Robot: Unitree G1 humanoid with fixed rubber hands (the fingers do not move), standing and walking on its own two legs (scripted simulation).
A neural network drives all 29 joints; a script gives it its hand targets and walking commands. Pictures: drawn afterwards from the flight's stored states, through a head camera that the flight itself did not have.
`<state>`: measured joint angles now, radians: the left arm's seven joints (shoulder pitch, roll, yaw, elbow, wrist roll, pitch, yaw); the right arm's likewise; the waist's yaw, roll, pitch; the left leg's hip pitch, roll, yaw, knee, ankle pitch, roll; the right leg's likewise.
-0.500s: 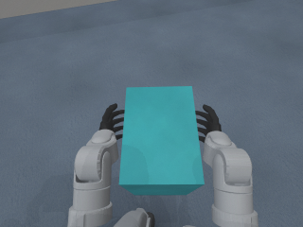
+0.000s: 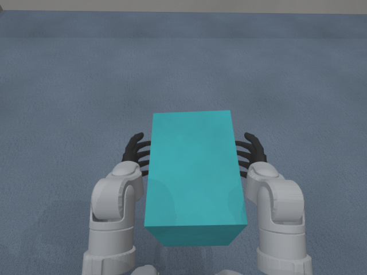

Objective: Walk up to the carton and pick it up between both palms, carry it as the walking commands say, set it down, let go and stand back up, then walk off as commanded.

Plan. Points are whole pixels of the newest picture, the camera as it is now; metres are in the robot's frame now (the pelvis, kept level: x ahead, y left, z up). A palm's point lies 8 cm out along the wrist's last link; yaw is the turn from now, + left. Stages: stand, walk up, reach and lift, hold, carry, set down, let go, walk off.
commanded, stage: carry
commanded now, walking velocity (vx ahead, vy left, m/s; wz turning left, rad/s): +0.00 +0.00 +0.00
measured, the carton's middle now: (194, 185) +0.30 +0.00 +0.01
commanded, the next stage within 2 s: hold in 1.52 s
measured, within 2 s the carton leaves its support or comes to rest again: neither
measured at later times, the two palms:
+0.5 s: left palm (102, 180) +0.26 +0.17 +0.11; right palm (240, 183) +0.26 -0.08 +0.11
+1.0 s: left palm (89, 212) +0.20 +0.18 +0.10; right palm (239, 213) +0.21 -0.07 +0.11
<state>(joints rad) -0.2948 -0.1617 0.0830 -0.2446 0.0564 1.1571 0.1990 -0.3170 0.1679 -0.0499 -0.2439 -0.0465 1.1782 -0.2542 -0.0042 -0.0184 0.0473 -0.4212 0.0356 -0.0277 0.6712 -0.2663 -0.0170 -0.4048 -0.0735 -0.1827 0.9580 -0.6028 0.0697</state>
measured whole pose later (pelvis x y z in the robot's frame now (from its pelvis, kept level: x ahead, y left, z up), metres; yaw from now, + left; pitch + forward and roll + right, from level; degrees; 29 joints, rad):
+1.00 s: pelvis -0.08 +0.04 +0.00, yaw +3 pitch -2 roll +0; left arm -0.31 -0.17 0.08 -0.07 0.06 1.11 0.19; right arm -0.28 0.16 -0.06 -0.14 -0.09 1.16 -0.22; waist 0.00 0.00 -0.06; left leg -0.32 -0.01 -0.02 0.62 -0.25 0.00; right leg -0.34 -0.07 -0.18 0.62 -0.24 -0.04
